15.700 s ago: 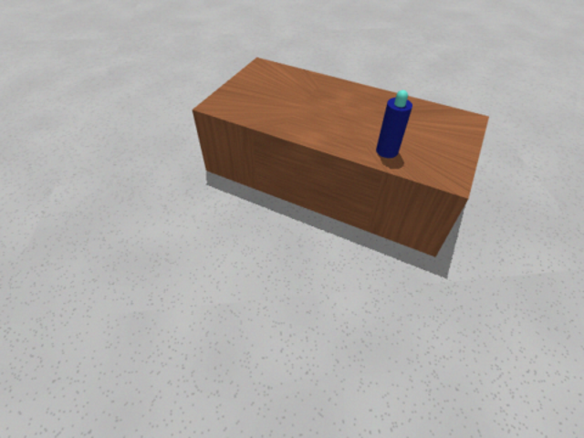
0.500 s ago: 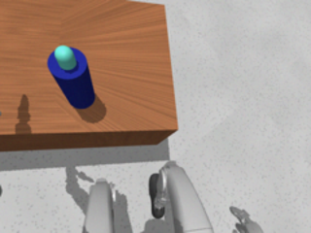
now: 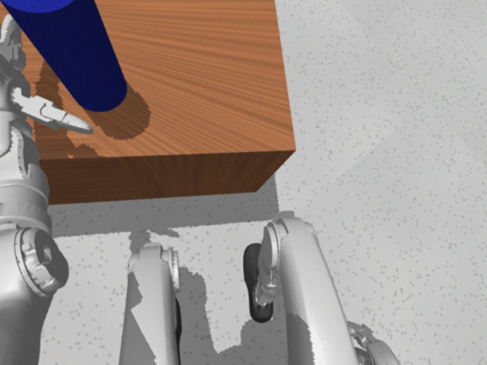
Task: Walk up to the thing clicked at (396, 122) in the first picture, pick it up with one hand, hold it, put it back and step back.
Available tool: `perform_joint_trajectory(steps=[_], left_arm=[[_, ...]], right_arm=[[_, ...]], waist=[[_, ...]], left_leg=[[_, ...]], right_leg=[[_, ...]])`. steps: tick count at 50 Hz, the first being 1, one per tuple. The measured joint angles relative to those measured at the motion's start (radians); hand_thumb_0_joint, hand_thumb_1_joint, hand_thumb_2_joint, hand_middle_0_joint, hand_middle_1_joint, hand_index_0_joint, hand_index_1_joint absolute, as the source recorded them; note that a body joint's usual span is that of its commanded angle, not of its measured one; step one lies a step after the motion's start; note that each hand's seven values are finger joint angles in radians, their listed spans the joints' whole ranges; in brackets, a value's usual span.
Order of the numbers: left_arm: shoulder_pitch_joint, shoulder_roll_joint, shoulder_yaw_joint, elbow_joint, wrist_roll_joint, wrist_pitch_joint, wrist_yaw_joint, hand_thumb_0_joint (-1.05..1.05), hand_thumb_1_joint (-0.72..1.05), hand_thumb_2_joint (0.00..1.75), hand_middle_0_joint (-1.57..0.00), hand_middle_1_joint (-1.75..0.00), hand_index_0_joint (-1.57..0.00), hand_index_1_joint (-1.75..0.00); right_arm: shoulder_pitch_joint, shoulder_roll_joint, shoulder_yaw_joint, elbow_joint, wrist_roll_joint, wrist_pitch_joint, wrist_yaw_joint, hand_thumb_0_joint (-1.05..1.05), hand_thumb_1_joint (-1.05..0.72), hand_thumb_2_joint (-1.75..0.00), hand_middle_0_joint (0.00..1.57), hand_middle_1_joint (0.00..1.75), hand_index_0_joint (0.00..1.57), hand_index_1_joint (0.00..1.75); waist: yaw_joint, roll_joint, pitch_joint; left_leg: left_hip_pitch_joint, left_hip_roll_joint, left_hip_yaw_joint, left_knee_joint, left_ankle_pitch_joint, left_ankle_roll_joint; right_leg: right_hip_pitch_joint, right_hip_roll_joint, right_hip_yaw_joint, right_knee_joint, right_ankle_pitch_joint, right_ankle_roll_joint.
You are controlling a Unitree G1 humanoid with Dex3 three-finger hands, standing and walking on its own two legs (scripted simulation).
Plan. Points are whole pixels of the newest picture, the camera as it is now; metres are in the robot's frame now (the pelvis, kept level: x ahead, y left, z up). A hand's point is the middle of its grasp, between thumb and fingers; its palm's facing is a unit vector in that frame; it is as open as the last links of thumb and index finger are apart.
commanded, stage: close in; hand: left
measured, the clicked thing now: (69, 33) +0.58 +0.16 +0.03
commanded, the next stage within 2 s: rest palm in 0.24 s
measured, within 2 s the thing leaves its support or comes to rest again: leaves its support in 1.72 s
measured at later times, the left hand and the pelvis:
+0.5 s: hand (66, 58) +0.56 +0.17 +0.01, palm faces +0.09 -1.00 -0.01, open 17.7 cm; pelvis +0.00 +0.01 +0.01, yaw +0 degrees
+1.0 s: hand (71, 55) +0.56 +0.16 +0.01, palm faces +0.11 -0.99 -0.04, open 15.2 cm; pelvis +0.01 +0.01 +0.01, yaw +1 degrees
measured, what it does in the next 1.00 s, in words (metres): stands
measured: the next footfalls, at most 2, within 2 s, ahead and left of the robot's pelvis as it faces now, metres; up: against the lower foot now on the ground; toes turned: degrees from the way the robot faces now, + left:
none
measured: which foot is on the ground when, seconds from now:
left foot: down 0.00-1.00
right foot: down 0.00-1.00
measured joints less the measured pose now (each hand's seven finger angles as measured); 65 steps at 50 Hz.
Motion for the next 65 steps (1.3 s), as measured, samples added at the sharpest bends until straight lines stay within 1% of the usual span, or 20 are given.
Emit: perform_joint_trajectory(steps=[2, 5, 7, 10, 13, 18, 22, 26, 29, 32, 35, 41, 47, 53, 61, 65], left_arm=[[-0.007, -0.007, -0.018, -0.027, 0.015, 0.012, 0.026, -0.01, -0.58, 0.09, -0.02, -0.11, -0.04, -0.10], [-0.025, -0.014, -0.045, -0.042, 0.022, 0.035, 0.053, -0.01, -0.58, 0.10, -0.02, -0.12, -0.04, -0.10], [-0.046, -0.014, -0.061, -0.021, 0.019, 0.048, 0.068, -0.01, -0.58, 0.09, -0.02, -0.11, -0.04, -0.10], [-0.075, -0.012, -0.073, 0.024, 0.016, 0.063, 0.089, -0.01, -0.59, 0.09, -0.02, -0.11, -0.05, -0.09], [-0.088, -0.011, -0.081, 0.056, 0.023, 0.070, 0.109, -0.01, -0.60, 0.07, -0.02, -0.10, -0.05, -0.09], [-0.067, -0.038, -0.092, 0.029, 0.028, 0.064, 0.140, -0.01, -0.60, 0.05, -0.03, -0.09, -0.06, -0.07], [-0.046, -0.063, -0.115, -0.016, 0.043, 0.054, 0.177, -0.01, -0.61, 0.04, -0.04, -0.08, -0.06, -0.07], [-0.040, -0.078, -0.140, -0.032, 0.058, 0.047, 0.211, -0.01, -0.61, 0.05, -0.04, -0.07, -0.06, -0.06], [-0.043, -0.087, -0.153, -0.039, 0.066, 0.043, 0.228, -0.01, -0.61, 0.05, -0.05, -0.06, -0.06, -0.06], [-0.048, -0.093, -0.161, -0.028, 0.068, 0.039, 0.239, -0.01, -0.61, 0.06, -0.05, -0.06, -0.06, -0.06], [-0.052, -0.100, -0.156, -0.010, 0.066, 0.037, 0.253, -0.01, -0.61, 0.07, -0.06, -0.07, -0.07, -0.07], [-0.052, -0.103, -0.158, 0.000, 0.064, 0.020, 0.258, -0.01, -0.57, 0.13, -0.18, -0.17, -0.19, -0.17], [-0.072, -0.095, -0.172, 0.019, 0.068, 0.004, 0.263, -0.01, -0.50, 0.21, -0.30, -0.28, -0.32, -0.28], [-0.098, -0.085, -0.194, 0.032, 0.073, 0.005, 0.270, -0.01, -0.42, 0.29, -0.40, -0.37, -0.42, -0.37], [-0.141, -0.065, -0.191, 0.068, 0.078, 0.012, 0.272, -0.01, -0.29, 0.42, -0.53, -0.50, -0.54, -0.50], [-0.142, -0.063, -0.200, 0.072, 0.086, 0.012, 0.264, -0.01, -0.25, 0.50, -0.61, -0.59, -0.61, -0.58]], right_arm=[[-0.004, 0.002, -0.006, 0.009, 0.002, 0.010, 0.001, 0.00, -0.90, -0.90, 0.20, 0.30, 0.21, 0.30], [0.001, -0.001, -0.015, 0.018, 0.010, 0.023, 0.001, 0.00, -0.90, -0.90, 0.20, 0.30, 0.21, 0.30], [0.008, -0.005, -0.020, 0.023, 0.016, 0.029, -0.001, 0.00, -0.91, -0.90, 0.20, 0.30, 0.21, 0.30], [0.019, -0.013, -0.025, 0.020, 0.025, 0.037, -0.002, 0.00, -0.91, -0.90, 0.20, 0.30, 0.21, 0.30], [0.030, -0.023, -0.029, 0.006, 0.032, 0.045, 0.002, 0.00, -0.91, -0.90, 0.20, 0.30, 0.21, 0.30], [0.045, -0.032, -0.035, -0.017, 0.035, 0.055, 0.013, 0.00, -0.92, -0.90, 0.20, 0.30, 0.21, 0.30], [0.045, -0.028, -0.039, -0.018, 0.030, 0.060, 0.016, 0.00, -0.92, -0.90, 0.20, 0.30, 0.21, 0.30], [0.033, -0.020, -0.042, -0.005, 0.023, 0.066, 0.017, 0.00, -0.92, -0.90, 0.20, 0.30, 0.21, 0.30], [0.025, -0.015, -0.044, 0.000, 0.019, 0.073, 0.020, 0.00, -0.92, -0.90, 0.20, 0.30, 0.21, 0.30], [0.019, -0.012, -0.043, 0.002, 0.018, 0.080, 0.023, 0.00, -0.92, -0.90, 0.20, 0.30, 0.21, 0.30], [0.015, -0.010, -0.041, 0.000, 0.018, 0.086, 0.027, 0.00, -0.92, -0.90, 0.20, 0.30, 0.21, 0.30], [0.004, -0.005, -0.040, -0.010, 0.018, 0.090, 0.034, 0.00, -0.92, -0.90, 0.20, 0.30, 0.21, 0.30], [-0.005, -0.009, -0.041, -0.008, 0.012, 0.093, 0.035, 0.00, -0.92, -0.90, 0.20, 0.30, 0.21, 0.30], [-0.007, -0.017, -0.043, -0.008, 0.008, 0.097, 0.033, 0.00, -0.92, -0.90, 0.20, 0.30, 0.21, 0.30], [-0.009, -0.021, -0.039, -0.013, 0.008, 0.100, 0.033, 0.00, -0.92, -0.90, 0.20, 0.30, 0.21, 0.30], [-0.004, -0.021, -0.037, -0.016, 0.008, 0.103, 0.034, 0.00, -0.91, -0.90, 0.20, 0.30, 0.21, 0.30]], waist=[[0.000, 0.001, 0.002], [-0.002, 0.008, -0.010], [-0.004, 0.013, -0.024], [-0.009, 0.019, -0.043], [-0.015, 0.024, -0.050], [-0.016, 0.017, -0.040], [-0.011, 0.007, -0.030], [-0.008, 0.006, -0.029], [-0.005, 0.011, -0.031], [-0.002, 0.019, -0.036], [0.001, 0.024, -0.039], [0.002, 0.020, -0.034], [-0.002, 0.009, -0.030], [-0.004, 0.006, -0.027], [-0.012, 0.006, -0.020], [-0.013, 0.005, -0.025]], left_leg=[[-0.010, -0.002, -0.002, 0.007, 0.007, -0.001], [-0.015, -0.008, -0.003, 0.004, 0.017, -0.001], [-0.011, -0.009, -0.003, -0.002, 0.020, 0.002], [-0.003, -0.009, -0.002, -0.013, 0.022, 0.007], [0.002, -0.009, 0.000, -0.025, 0.025, 0.011], [0.001, -0.011, 0.004, -0.038, 0.029, 0.015], [0.000, -0.014, 0.004, -0.040, 0.024, 0.016], [0.000, -0.018, 0.002, -0.039, 0.015, 0.016], [0.001, -0.020, 0.001, -0.039, 0.009, 0.017], [0.006, -0.022, 0.004, -0.041, 0.003, 0.019], [0.011, -0.023, 0.007, -0.041, -0.001, 0.021], [0.008, -0.023, 0.012, -0.039, 0.001, 0.022], [-0.006, -0.025, 0.011, -0.027, 0.005, 0.020], [-0.022, -0.029, 0.009, -0.017, 0.009, 0.017], [-0.040, -0.030, 0.008, -0.001, 0.011, 0.019], [-0.049, -0.033, 0.010, 0.005, 0.011, 0.020]], right_leg=[[-0.007, -0.002, -0.002, 0.003, 0.007, -0.001], [-0.006, -0.007, -0.002, -0.001, 0.013, -0.001], [0.000, -0.008, -0.002, -0.007, 0.014, 0.000], [0.010, -0.008, -0.002, -0.019, 0.015, 0.004], [0.018, -0.008, -0.001, -0.032, 0.017, 0.007], [0.019, -0.009, 0.003, -0.044, 0.017, 0.012], [0.020, -0.012, 0.003, -0.045, 0.010, 0.014], [0.020, -0.016, 0.002, -0.042, -0.001, 0.015], [0.022, -0.019, 0.002, -0.040, -0.010, 0.016], [0.025, -0.020, 0.004, -0.038, -0.018, 0.018], [0.028, -0.021, 0.007, -0.036, -0.023, 0.020], [0.022, -0.020, 0.013, -0.031, -0.021, 0.021], [0.009, -0.022, 0.013, -0.021, -0.017, 0.019], [-0.005, -0.026, 0.012, -0.011, -0.013, 0.017], [-0.020, -0.027, 0.011, 0.001, -0.009, 0.019], [-0.029, -0.029, 0.014, 0.007, -0.010, 0.020]])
